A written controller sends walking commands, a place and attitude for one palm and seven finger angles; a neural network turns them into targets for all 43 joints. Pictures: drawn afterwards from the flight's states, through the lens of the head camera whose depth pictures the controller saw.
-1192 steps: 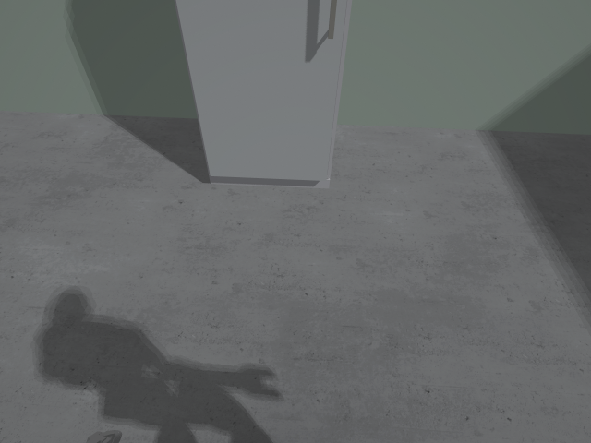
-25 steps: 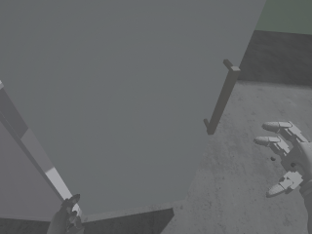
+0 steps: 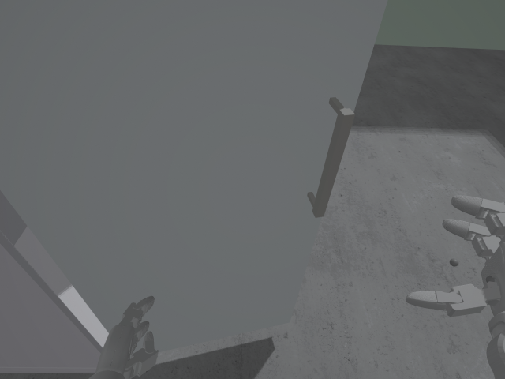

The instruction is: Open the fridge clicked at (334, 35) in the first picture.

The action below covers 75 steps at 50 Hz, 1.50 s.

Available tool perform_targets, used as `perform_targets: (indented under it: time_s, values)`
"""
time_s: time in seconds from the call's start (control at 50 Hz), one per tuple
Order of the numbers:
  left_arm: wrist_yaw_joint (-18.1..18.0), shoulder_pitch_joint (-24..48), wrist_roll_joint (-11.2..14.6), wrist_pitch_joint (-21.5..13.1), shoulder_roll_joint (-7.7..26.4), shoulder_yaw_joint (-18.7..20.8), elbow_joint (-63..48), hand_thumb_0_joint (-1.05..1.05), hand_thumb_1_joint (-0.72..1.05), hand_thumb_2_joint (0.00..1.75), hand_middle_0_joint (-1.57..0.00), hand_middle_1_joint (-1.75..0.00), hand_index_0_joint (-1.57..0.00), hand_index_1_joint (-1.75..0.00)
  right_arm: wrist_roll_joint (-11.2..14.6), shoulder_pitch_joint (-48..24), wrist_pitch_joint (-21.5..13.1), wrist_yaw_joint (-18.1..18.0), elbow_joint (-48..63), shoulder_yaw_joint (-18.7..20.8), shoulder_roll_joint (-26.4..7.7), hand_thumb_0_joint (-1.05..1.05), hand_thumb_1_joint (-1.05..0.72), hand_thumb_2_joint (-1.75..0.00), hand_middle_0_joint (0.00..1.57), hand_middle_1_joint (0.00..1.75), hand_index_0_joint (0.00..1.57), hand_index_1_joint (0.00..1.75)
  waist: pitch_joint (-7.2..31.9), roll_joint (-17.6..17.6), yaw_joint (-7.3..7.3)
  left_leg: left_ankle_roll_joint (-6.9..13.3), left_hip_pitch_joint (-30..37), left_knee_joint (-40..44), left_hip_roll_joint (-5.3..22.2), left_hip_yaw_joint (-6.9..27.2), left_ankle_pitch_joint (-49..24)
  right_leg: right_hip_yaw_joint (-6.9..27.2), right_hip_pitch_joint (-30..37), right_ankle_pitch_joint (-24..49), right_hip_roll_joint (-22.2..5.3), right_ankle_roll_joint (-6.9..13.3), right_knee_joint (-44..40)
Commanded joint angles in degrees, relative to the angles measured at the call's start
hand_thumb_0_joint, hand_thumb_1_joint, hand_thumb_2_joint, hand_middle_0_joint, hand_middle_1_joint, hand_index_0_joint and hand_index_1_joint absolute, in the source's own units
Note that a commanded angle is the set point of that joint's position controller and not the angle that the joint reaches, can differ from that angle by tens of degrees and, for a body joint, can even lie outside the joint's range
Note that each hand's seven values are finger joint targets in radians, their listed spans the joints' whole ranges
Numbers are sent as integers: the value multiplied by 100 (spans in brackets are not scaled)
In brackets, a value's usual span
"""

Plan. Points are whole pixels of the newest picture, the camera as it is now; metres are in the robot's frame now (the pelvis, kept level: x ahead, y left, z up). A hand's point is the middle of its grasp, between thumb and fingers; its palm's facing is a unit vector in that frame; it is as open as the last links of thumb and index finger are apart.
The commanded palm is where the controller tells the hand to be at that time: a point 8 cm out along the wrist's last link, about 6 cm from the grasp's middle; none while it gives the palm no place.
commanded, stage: draw the hand back to the body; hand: right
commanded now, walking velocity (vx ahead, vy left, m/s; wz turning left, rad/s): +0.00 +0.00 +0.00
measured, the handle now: (325, 163) +0.45 -0.13 +0.13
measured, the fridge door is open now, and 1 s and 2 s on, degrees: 77 77 77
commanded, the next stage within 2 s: step back with the hand held close in 0.92 s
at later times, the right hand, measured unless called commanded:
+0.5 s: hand (487, 272) +0.21 -0.27 +0.16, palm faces +0.46 +0.81 -0.36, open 9.2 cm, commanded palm +0.16 -0.31 +0.18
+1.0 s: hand (494, 282) +0.20 -0.27 +0.17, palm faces +0.49 +0.80 -0.36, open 7.4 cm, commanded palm +0.15 -0.30 +0.18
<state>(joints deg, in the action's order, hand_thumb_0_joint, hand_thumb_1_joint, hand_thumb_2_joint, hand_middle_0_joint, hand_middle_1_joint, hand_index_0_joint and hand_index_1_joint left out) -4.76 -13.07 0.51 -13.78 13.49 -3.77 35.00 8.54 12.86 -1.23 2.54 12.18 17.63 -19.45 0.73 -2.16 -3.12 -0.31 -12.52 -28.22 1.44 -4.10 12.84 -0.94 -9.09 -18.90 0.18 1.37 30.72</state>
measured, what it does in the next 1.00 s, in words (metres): stands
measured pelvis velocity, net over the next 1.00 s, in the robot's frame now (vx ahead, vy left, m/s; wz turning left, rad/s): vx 0.01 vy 0.00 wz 0.01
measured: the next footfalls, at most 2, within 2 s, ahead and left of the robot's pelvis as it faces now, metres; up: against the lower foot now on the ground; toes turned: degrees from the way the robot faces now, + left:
none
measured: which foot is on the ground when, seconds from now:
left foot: down 0.00-1.00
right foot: down 0.00-1.00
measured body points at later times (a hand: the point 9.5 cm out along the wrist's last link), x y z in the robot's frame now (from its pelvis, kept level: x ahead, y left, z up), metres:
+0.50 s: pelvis +0.01 +0.00 +0.01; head -0.01 +0.01 +0.46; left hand +0.20 +0.22 -0.07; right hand +0.18 -0.31 +0.18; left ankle +0.03 +0.13 -0.74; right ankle -0.02 -0.10 -0.74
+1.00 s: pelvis +0.01 +0.00 +0.01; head -0.02 +0.02 +0.46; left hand +0.19 +0.22 -0.07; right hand +0.17 -0.31 +0.19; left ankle +0.03 +0.13 -0.74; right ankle -0.02 -0.10 -0.74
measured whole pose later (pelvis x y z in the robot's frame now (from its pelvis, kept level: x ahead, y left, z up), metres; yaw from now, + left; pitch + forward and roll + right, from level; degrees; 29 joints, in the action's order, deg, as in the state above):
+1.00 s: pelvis +0.01 +0.00 +0.01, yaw +0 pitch -6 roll +1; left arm -4.8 -12.0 -0.9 -8.3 12.6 -1.7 38.4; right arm 4.3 22.9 -3.4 -5.9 19.4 20.2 -19.8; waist -0.9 -3.0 -4.5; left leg -0.1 -6.3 -22.7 1.2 -3.8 10.9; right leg -1.2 -2.0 -16.1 0.2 1.1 23.7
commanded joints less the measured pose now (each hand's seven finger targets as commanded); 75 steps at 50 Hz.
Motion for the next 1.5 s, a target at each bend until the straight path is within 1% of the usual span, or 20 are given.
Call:
perform_targets:
  time_s: [0.0, 0.14, 0.2, 0.3, 0.42, 0.52, 0.58, 0.62, 0.74, 0.82, 0.98, 1.0, 1.02, 1.04, 1.08, 1.1, 1.2, 1.3, 1.36, 1.48]
  values:
    - [-24, 623, -36, -171, 639, 365, -739, 0, 90, 90, -20, -30, -20, -30, -340, -667, -541, -734, 1652, 481, -1062, 0, 4, -44, 23, 85, 23, 85, 704, -370, -50, 193, 759, 382, 45, 185, -671, 209, -199, 1376, -113, -59, -845]
    - [-87, 729, -63, -43, 649, 416, -583, 0, 90, 90, -20, -30, -20, -30, -471, -435, -584, -971, 1692, 590, -1145, 0, -21, -57, 22, 70, 22, 70, 528, -48, -80, 184, 893, 502, 13, 135, -894, 203, -31, 1811, -118, -70, -952]
    - [-50, 756, -46, 18, 609, 413, -575, 0, 90, 90, -20, -30, -20, -30, -481, -323, -588, -967, 1722, 481, -991, 0, -32, -62, 22, 64, 22, 64, 393, -333, -78, 184, 849, 502, -2, 123, -861, 235, 69, 1952, -134, -155, -1014]
    - [-21, 787, -72, 126, 596, 446, -605, 0, 90, 90, -20, -30, -20, -30, -446, 110, -590, -942, 1590, 742, -1089, 0, -50, -71, 21, 53, 21, 53, 265, 95, -139, 159, 954, 551, -6, 107, -984, 196, -18, 1979, -136, -117, -1045]
    - [2, 811, -80, 191, 553, 455, -659, 0, 90, 90, -20, -30, -20, -30, -437, 292, -633, -919, 1974, 923, -1178, 0, -72, -81, 21, 41, 21, 41, 363, -348, -171, 163, 1044, 603, -2, 151, -1100, 134, 88, 2089, -112, -117, -1028]
    - [2, 804, -92, 191, 529, 463, -669, 0, 90, 90, -20, -30, -20, -30, -437, 513, -606, -931, 2110, 984, -1175, 0, -90, -90, 20, 30, 20, 30, 296, -199, -163, 143, 1029, 642, -22, 148, -1117, 117, 95, 2083, -117, -112, -1039]
    - [-23, 810, -93, 217, 547, 454, -628, 0, 90, 90, -20, -30, -20, -30, -445, 382, -575, -930, 1959, 893, -1117, 0, -90, -90, 20, 30, 20, 30, 75, -110, -122, 138, 902, 725, -20, 149, -939, 112, 47, 1833, -111, -67, -1070]
    - [-29, 819, -86, 213, 545, 448, -623, 0, 90, 90, -20, -30, -20, -30, -469, 256, -577, -938, 2015, 838, -1079, 0, -90, -90, 20, 30, 20, 30, 74, -263, -110, 147, 874, 709, -27, 146, -810, 138, 79, 1753, -104, -84, -1107]
    - [-56, 859, -124, 210, 569, 456, -604, 0, 90, 90, -20, -30, -20, -30, -451, 348, -550, -959, 1940, 977, -1225, 0, -90, -90, 20, 30, 20, 30, 232, 7, -173, 138, 1038, 761, -16, 160, -844, 123, 84, 1700, -88, -29, -1120]
    - [-41, 890, -114, 198, 516, 427, -606, 0, 90, 90, -20, -30, -20, -30, -465, 271, -571, -955, 2004, 932, -1180, 0, -90, -90, 20, 30, 20, 30, 136, -271, -165, 139, 996, 796, -27, 179, -707, 111, 83, 1554, -67, -39, -1159]
    - [-42, 928, -116, 223, 512, 436, -600, 0, 90, 90, -20, -30, -20, -30, -439, 337, -578, -918, 1862, 945, -1159, 0, -90, -90, 20, 30, 20, 30, 37, -144, -166, 124, 1009, 902, -23, 209, -564, 83, 51, 1390, -73, -3, -1208]
    - [-37, 924, -106, 226, 514, 433, -604, 0, 90, 90, -20, -30, -20, -30, -442, 303, -583, -918, 1886, 923, -1134, 0, -90, -90, 20, 30, 20, 30, 25, -195, -162, 126, 1000, 895, -33, 193, -517, 93, 44, 1365, -74, -16, -1226]
    - [-22, 973, -116, 194, 494, 407, -641, 0, 90, 90, -20, -30, -20, -30, -465, 178, -605, -876, 2076, 517, -826, 0, -90, -90, 20, 30, 20, 30, 17, -296, -121, 116, 944, 902, -27, 198, -458, 98, 104, 1286, -58, -9, -1239]
    - [-3, 965, 23, 304, 535, 252, -1020, 0, 90, 90, -20, -30, -20, -30, -529, -913, -924, -1024, 2491, 1466, -1824, 0, -90, -90, 20, 30, 20, 30, -556, -563, 96, 108, 519, 1103, 210, 668, -474, 219, -410, 728, -175, 63, -1214]
    - [2, 848, -81, 462, 578, 406, -812, 0, 90, 90, -20, -30, -20, -30, -532, 523, -980, -978, 1799, 1051, -1166, 0, -90, -90, 20, 30, 20, 30, -206, 436, 91, 149, 251, 1320, 395, 894, -342, 267, -319, 757, -162, 132, -817]
    - [39, 793, -105, 538, 593, 445, -848, 0, 90, 90, -20, -30, -20, -30, -558, 849, -993, -955, 1813, 921, -1017, 0, -90, -90, 20, 30, 20, 30, -20, 554, 107, 168, 239, 1305, 473, 932, -442, 240, -288, 903, -158, 124, -678]
    - [28, 739, -97, 798, 656, 548, -1051, 0, 90, 90, -20, -30, -20, -30, -564, 1328, -1146, -1032, 2355, 1163, -1245, 0, -90, -90, 20, 30, 20, 30, 757, -64, 159, 137, 602, 531, 460, 701, -1632, 344, -392, 1910, -345, 63, -711]
    - [-45, 751, -59, 923, 651, 605, -1232, 0, 90, 90, -20, -30, -20, -30, -546, 1491, -1188, -1087, 2633, 1389, -1410, 0, -90, -90, 20, 30, 20, 30, 905, -82, 161, 31, 784, -62, 292, 567, -2157, 481, -747, 2395, -523, 91, -757]
    - [-79, 734, -61, 916, 667, 618, -1271, 0, 90, 90, -20, -30, -20, -30, -564, 1496, -1192, -1101, 2668, 1420, -1422, 0, -90, -90, 20, 30, 20, 30, 816, -188, 159, -2, 847, -341, 249, 583, -2083, 566, -1135, 2073, -621, 154, -855]
    - [-74, 629, -43, 840, 703, 638, -1276, 0, 90, 90, -20, -30, -20, -30, -638, 1358, -1239, -1121, 2586, 1344, -1297, 0, -90, -90, 20, 30, 20, 30, 459, -17, 201, 22, 922, -527, 290, 841, -1309, 648, -2276, 204, -642, 326, -892]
